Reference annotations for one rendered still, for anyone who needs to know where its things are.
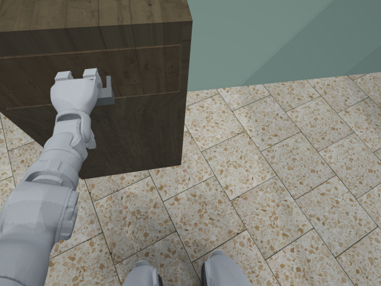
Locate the handle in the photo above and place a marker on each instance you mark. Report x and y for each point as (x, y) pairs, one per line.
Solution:
(106, 95)

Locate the left robot upper arm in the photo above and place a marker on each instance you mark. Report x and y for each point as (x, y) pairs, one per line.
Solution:
(39, 216)

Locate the robot left thigh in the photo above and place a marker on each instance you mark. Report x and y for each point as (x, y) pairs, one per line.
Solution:
(142, 276)

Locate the robot left hand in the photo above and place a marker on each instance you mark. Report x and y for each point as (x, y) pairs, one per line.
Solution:
(77, 94)

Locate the robot left forearm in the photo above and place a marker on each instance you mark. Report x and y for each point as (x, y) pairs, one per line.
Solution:
(61, 160)

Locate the robot right shin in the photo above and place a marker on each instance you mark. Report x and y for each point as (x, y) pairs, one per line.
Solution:
(216, 252)

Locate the cabinet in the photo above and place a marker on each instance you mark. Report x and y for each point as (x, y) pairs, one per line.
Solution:
(138, 132)

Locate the drawer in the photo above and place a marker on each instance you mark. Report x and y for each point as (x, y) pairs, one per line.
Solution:
(26, 80)

